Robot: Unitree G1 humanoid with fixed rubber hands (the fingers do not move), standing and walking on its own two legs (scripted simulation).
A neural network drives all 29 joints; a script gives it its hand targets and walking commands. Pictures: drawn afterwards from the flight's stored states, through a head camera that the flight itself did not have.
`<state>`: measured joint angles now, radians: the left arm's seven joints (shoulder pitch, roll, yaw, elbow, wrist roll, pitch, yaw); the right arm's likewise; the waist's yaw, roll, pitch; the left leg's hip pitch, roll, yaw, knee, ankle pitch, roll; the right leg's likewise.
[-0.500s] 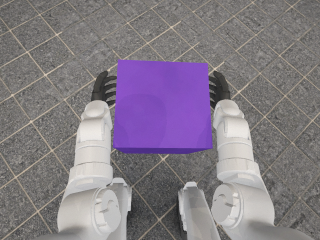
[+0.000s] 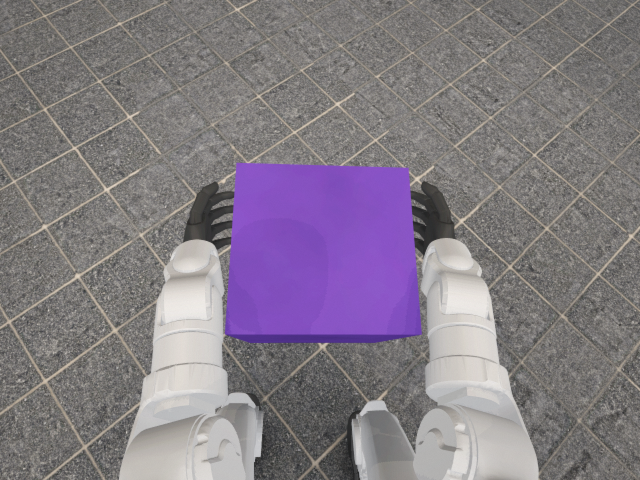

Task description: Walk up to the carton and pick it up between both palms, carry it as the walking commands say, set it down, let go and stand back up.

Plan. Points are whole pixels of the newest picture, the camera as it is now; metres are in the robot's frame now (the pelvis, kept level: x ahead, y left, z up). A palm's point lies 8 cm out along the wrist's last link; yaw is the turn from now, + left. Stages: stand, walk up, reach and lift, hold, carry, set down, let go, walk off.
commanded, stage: reach and lift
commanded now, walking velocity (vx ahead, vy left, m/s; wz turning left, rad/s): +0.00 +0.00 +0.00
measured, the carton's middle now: (317, 268) +0.40 +0.00 -0.11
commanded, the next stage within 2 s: none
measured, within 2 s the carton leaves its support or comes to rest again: neither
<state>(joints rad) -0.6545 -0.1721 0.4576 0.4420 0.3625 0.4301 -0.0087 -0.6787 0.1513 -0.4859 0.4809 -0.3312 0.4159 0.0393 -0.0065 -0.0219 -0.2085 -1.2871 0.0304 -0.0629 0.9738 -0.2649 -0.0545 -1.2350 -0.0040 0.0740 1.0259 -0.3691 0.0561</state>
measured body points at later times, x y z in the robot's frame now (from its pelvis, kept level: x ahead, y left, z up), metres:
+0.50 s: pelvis +0.01 +0.00 +0.06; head +0.14 +0.02 +0.49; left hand +0.39 +0.15 +0.02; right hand +0.40 -0.15 +0.04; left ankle +0.08 +0.15 -0.65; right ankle +0.04 -0.15 -0.65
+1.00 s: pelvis +0.03 +0.00 +0.09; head +0.07 +0.02 +0.54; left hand +0.37 +0.15 +0.10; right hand +0.37 -0.15 +0.11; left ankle +0.08 +0.15 -0.65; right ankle +0.04 -0.15 -0.65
